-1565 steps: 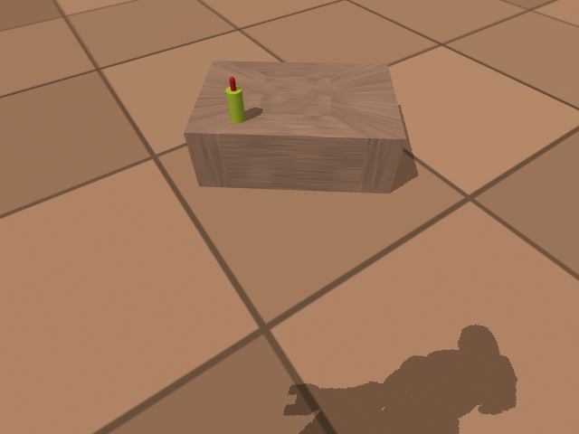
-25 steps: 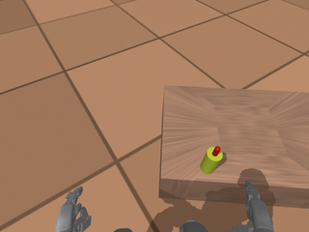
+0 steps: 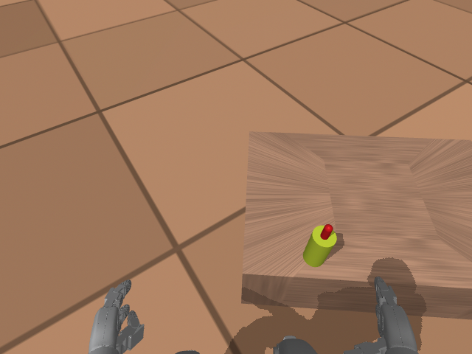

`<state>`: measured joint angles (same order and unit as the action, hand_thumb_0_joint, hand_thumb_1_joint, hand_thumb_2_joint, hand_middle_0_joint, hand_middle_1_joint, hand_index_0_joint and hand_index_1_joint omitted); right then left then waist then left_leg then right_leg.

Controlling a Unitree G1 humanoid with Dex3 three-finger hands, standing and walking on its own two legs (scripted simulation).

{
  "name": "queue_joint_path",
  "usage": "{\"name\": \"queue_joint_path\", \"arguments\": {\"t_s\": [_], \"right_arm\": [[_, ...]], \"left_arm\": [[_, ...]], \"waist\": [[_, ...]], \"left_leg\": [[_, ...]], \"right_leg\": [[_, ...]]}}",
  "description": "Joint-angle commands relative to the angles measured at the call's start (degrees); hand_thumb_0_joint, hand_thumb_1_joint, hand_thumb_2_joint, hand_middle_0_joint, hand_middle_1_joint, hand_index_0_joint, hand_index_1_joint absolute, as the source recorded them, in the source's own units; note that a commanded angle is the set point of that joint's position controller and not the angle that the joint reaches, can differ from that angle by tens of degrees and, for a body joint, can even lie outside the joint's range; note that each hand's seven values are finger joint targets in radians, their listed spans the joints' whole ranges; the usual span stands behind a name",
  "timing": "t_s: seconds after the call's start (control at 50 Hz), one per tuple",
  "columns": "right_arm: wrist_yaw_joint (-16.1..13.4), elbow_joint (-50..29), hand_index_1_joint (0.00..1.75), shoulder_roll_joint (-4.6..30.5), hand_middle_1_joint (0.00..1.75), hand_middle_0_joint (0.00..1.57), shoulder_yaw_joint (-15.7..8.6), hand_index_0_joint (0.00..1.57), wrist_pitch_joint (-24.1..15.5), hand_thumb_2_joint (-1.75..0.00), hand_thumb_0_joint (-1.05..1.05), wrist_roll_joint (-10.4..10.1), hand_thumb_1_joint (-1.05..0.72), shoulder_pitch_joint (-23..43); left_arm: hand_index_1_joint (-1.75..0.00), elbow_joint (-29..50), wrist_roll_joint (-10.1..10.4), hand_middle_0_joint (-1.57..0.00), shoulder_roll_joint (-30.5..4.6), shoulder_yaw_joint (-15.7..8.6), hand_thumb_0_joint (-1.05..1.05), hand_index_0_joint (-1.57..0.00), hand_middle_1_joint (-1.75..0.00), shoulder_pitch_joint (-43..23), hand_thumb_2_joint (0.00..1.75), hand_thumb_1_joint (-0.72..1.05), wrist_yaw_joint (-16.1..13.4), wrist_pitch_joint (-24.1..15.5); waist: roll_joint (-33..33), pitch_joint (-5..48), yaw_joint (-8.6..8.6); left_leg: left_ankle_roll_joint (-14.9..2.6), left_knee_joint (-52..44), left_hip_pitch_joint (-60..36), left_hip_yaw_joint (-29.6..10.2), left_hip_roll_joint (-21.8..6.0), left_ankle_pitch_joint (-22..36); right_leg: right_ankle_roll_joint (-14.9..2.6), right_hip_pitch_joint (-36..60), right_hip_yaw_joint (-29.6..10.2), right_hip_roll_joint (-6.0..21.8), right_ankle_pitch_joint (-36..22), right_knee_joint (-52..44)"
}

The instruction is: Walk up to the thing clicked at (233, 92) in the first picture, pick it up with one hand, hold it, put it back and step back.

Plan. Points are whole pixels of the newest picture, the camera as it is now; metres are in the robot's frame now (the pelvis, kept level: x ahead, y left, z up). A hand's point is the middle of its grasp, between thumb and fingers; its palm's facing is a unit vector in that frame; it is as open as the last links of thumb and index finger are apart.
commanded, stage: home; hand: right
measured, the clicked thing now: (320, 243) +0.44 -0.23 -0.29
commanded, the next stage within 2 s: stand in 0.76 s
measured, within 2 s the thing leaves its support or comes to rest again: neither
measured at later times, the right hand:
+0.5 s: hand (351, 332) +0.17 -0.17 -0.06, palm faces +0.14 +0.95 -0.27, open 17.4 cm
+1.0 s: hand (354, 336) +0.16 -0.18 -0.07, palm faces +0.06 +0.95 -0.32, open 16.6 cm
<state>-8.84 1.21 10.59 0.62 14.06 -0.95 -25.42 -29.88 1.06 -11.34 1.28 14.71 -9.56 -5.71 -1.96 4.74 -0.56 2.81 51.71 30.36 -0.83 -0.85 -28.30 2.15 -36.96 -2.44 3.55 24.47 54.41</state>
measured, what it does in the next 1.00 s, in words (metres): stands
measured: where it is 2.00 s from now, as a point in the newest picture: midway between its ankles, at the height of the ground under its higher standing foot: outside the picture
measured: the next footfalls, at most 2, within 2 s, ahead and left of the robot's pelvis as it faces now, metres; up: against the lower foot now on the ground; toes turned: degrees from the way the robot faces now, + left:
none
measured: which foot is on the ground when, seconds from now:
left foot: down 0.00-1.00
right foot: down 0.00-1.00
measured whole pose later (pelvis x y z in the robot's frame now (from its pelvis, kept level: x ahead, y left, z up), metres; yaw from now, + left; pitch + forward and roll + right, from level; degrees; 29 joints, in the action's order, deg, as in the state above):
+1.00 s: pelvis -0.01 +0.01 +0.00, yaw +0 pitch +5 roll +1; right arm -6.6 6.6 12.2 1.2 10.5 2.1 -22.7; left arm -32.9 -2.4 -12.4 1.0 13.4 -8.6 -5.5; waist -1.5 2.6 -0.2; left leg 2.3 52.9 29.6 -1.0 -1.3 -28.7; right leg 2.1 -35.5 -2.2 3.1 23.9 54.0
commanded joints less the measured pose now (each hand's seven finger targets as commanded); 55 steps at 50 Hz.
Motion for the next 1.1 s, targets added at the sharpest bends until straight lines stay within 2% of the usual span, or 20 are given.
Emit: {"name": "queue_joint_path", "arguments": {"t_s": [0.0, 0.14, 0.28, 0.3, 0.38, 0.46, 0.52, 0.6, 0.66, 0.76, 0.84, 0.88, 0.9, 0.92, 0.94, 0.96, 0.98, 1.02, 1.06, 1.08], "right_arm": [[-0.9, -11.0, 0.05, 5.7, 0.05, 0.05, -3.5, 0.05, -2.7, -0.04, 0.0, 0.6, 0.57, 1.9], [-0.7, -10.7, 0.05, 5.2, 0.05, 0.05, -3.0, 0.05, -2.2, -0.04, 0.0, 0.6, 0.57, 2.2], [-0.6, -10.8, 0.05, 5.7, 0.05, 0.05, -3.9, 0.05, -2.0, -0.05, 0.0, 0.8, 0.55, 0.8], [-0.6, -10.3, 0.05, 5.5, 0.05, 0.05, -3.7, 0.05, -1.8, -0.05, 0.0, 0.7, 0.56, 0.9], [-0.5, -11.5, 0.05, 5.3, 0.05, 0.05, -3.1, 0.05, -1.9, -0.05, 0.0, 0.7, 0.55, 2.5], [-0.5, -11.7, 0.05, 6.0, 0.05, 0.05, -3.9, 0.05, -1.6, -0.04, 0.0, 0.7, 0.56, 1.4], [-0.5, -11.5, 0.05, 5.4, 0.05, 0.05, -3.2, 0.05, -1.3, -0.05, 0.0, 0.7, 0.54, 1.1], [-0.5, -11.0, 0.05, 6.1, 0.05, 0.05, -4.1, 0.05, -1.3, -0.05, 0.0, 0.7, 0.54, 1.0], [-0.3, -10.8, 0.05, 5.3, 0.05, 0.05, -3.1, 0.05, -1.3, -0.05, 0.0, 0.6, 0.55, 0.6], [-0.6, -11.9, 0.05, 5.8, 0.05, 0.05, -3.6, 0.05, -1.6, -0.04, 0.0, 0.6, 0.56, 1.8], [-0.5, -12.4, 0.05, 5.7, 0.05, 0.05, -3.2, 0.05, -1.5, -0.05, 0.0, 0.7, 0.56, 1.1], [-0.6, -11.9, 0.21, 5.4, 0.21, 0.2, -3.0, 0.2, -1.4, -0.21, 0.0, 0.6, 0.4, 1.4], [-0.6, -11.5, 0.29, 5.2, 0.29, 0.2, -2.6, 0.2, -1.5, -0.29, 0.0, 0.6, 0.32, 1.9], [-0.7, -11.8, 0.3, 5.8, 0.3, 0.2, -3.5, 0.2, -1.6, -0.37, 0.0, 0.7, 0.24, 1.9], [2.7, 8.3, 0.3, 17.0, 0.3, 0.2, -6.2, 0.2, -8.3, -0.45, 0.0, 7.5, 0.16, 8.9], [4.5, 13.7, 0.3, 18.1, 0.3, 0.2, -7.0, 0.2, -11.1, -0.53, 0.0, 7.4, 0.08, 8.6], [5.4, 15.5, 0.3, 18.3, 0.3, 0.2, -7.1, 0.2, -12.6, -0.61, 0.0, 7.2, 0.0, 9.4], [6.5, 19.1, 0.3, 16.7, 0.3, 0.2, -5.8, 0.2, -14.7, -0.77, 0.0, 6.2, -0.16, 9.5], [7.4, 23.2, 0.3, 17.4, 0.3, 0.2, -5.5, 0.2, -15.5, -0.9, 0.0, 4.3, -0.32, 10.1], [7.5, 24.8, 0.3, 17.2, 0.3, 0.2, -5.6, 0.2, -15.6, -0.9, 0.0, 3.7, -0.4, 11.2]], "left_arm": [[-0.3, 9.2, -0.4, -0.2, -7.2, -3.2, 0.0, -0.2, -0.3, -3.8, 0.9, 0.9, -0.6, -2.9], [-0.3, 9.2, -0.4, -0.2, -7.2, -3.2, 0.0, -0.2, -0.3, -4.1, 0.9, 0.9, -0.8, -2.9], [-0.3, 9.3, -0.6, -0.2, -7.0, -3.5, 0.0, -0.2, -0.31, -3.7, 0.9, 0.9, -0.9, -2.8], [-0.31, 9.4, -0.5, -0.2, -7.3, -3.5, 0.0, -0.2, -0.31, -3.8, 0.9, 0.9, -1.0, -2.8], [-0.3, 9.4, -0.6, -0.2, -6.9, -3.3, 0.0, -0.2, -0.31, -4.0, 0.9, 0.9, -1.2, -2.7], [-0.3, 9.2, -0.6, -0.2, -7.0, -3.4, 0.0, -0.2, -0.31, -3.8, 0.9, 0.9, -1.3, -2.7], [-0.3, 9.6, -0.5, -0.2, -7.1, -3.4, 0.0, -0.2, -0.31, -4.2, 0.9, 0.9, -1.2, -2.7], [-0.31, 9.5, -0.5, -0.2, -7.2, -3.4, 0.0, -0.2, -0.31, -4.2, 0.9, 0.9, -1.4, -2.7], [-0.31, 9.7, -0.5, -0.2, -7.2, -3.2, 0.0, -0.2, -0.31, -4.4, 0.9, 0.9, -1.4, -2.8], [-0.3, 9.7, -0.6, -0.2, -7.2, -3.1, 0.0, -0.2, -0.31, -4.3, 0.9, 0.9, -1.4, -3.1], [-0.31, 9.7, -0.5, -0.2, -7.3, -3.2, 0.0, -0.2, -0.31, -4.0, 0.9, 0.9, -1.5, -3.1], [-0.3, 9.5, -0.6, -0.2, -7.2, -3.1, 0.0, -0.2, -0.3, -4.1, 0.9, 0.9, -1.4, -3.2], [-0.3, 9.6, -0.6, -0.2, -7.4, -3.2, 0.0, -0.2, -0.3, -4.3, 0.9, 0.9, -1.4, -3.2], [-0.3, 9.6, -0.6, -0.2, -7.3, -3.3, 0.0, -0.2, -0.3, -4.3, 0.9, 0.9, -1.5, -3.2], [-0.3, -2.7, -7.9, -0.2, -15.4, -4.8, 0.0, -0.2, -0.3, -6.8, 0.9, 0.9, 1.9, -0.2], [-0.3, -3.2, -8.0, -0.2, -16.1, -6.0, 0.0, -0.2, -0.3, -4.8, 0.9, 0.9, 4.0, 0.8], [-0.3, -3.5, -7.7, -0.2, -15.9, -6.3, 0.0, -0.2, -0.3, -4.6, 0.9, 0.9, 4.9, 1.0], [-0.3, -5.4, -6.1, -0.2, -14.8, -6.1, 0.0, -0.2, -0.3, -6.2, 0.9, 0.9, 6.6, 1.6], [-0.3, -6.8, -4.6, -0.2, -16.0, -5.9, 0.0, -0.2, -0.3, -5.8, 0.9, 0.9, 8.2, 1.9], [-0.3, -7.7, -4.1, -0.2, -16.1, -6.0, 0.0, -0.2, -0.3, -5.9, 0.9, 0.9, 8.7, 2.2]], "waist": [[-0.1, 6.9, -0.11], [-0.1, 4.9, -0.45], [0.7, 8.8, -0.07], [1.9, 7.7, -0.29], [1.8, 7.8, -0.88], [0.6, 7.2, -0.15], [0.5, 7.0, -0.39], [1.5, 5.8, -0.47], [1.5, 5.9, -0.65], [0.4, 5.5, -0.33], [1.1, 6.8, -0.33], [0.0, 5.6, -0.26], [0.2, 5.2, -0.8], [0.5, 5.6, -0.16], [6.6, -1.0, 1.33], [7.8, 0.8, 0.23], [7.4, 1.2, -0.12], [5.7, 1.2, 0.16], [4.9, 1.8, -0.21], [5.1, 2.5, 0.1]], "left_leg": [[-2.23, -8.0, 0.6, 4.7, 2.7, 13.8], [-2.22, -8.8, 2.2, 4.5, 2.6, 10.4], [-1.97, -7.6, 0.4, 4.3, 2.4, 15.1], [-1.87, -7.9, 0.5, 4.3, 2.5, 15.1], [-1.54, -8.5, 1.4, 3.6, 2.2, 15.0], [-1.79, -8.6, 1.5, 3.7, 2.2, 13.1], [-1.96, -8.4, 2.1, 4.0, 2.3, 12.2], [-1.8, -9.3, 2.5, 3.8, 2.2, 10.6], [-1.93, -8.7, 2.6, 3.8, 2.3, 10.8], [-2.2, -8.8, 3.0, 4.1, 2.4, 8.0], [-2.12, -8.4, 2.5, 4.0, 2.4, 10.0], [-2.2, -8.3, 3.0, 4.3, 2.5, 9.2], [-2.28, -8.5, 3.6, 4.4, 2.6, 7.9], [-2.26, -8.6, 3.0, 4.4, 2.6, 7.9], [-5.27, -12.0, -4.5, -4.0, -2.4, 5.5], [-7.27, -12.3, -5.7, -6.8, -4.5, 7.6], [-8.0, -11.5, -5.8, -7.6, -5.0, 10.2], [-7.17, -12.2, -5.2, -5.3, -4.5, 14.5], [-6.09, -11.3, -6.4, -4.4, -3.6, 15.1], [-5.84, -11.4, -6.2, -4.6, -3.7, 14.3]], "right_leg": [[-1.51, 9.6, 3.0, -1.8, -12.4, -8.6], [-1.69, 8.5, 3.2, -1.9, -8.6, -9.1], [-1.85, 9.7, 3.2, -2.0, -13.2, -7.4], [-1.86, 9.3, 3.3, -2.0, -13.1, -7.6], [-2.27, 9.0, 3.7, -2.2, -11.7, -6.7], [-1.96, 8.7, 3.8, -2.5, -10.5, -7.5], [-1.97, 8.5, 3.4, -2.2, -9.8, -7.7], [-2.06, 7.5, 3.8, -2.4, -8.0, -7.8], [-2.03, 8.0, 3.6, -2.2, -8.3, -7.8], [-1.85, 7.4, 3.3, -2.2, -5.9, -8.6], [-1.83, 8.2, 3.3, -2.1, -8.0, -8.0], [-1.75, 7.9, 3.2, -2.1, -7.3, -8.6], [-1.73, 7.4, 3.0, -2.0, -6.1, -8.8], [-1.72, 7.2, 3.0, -2.1, -6.1, -8.7], [-4.91, 8.3, 1.1, -1.4, -9.4, -8.4], [-5.56, 9.0, 2.0, -1.5, -10.3, -7.7], [-5.98, 9.3, 1.8, -1.2, -11.2, -8.0], [-5.85, 13.0, 1.1, -1.0, -12.1, -9.1], [-5.69, 14.7, -0.2, -0.7, -13.1, -11.7], [-5.56, 15.3, -0.6, -0.8, -13.2, -12.1]]}}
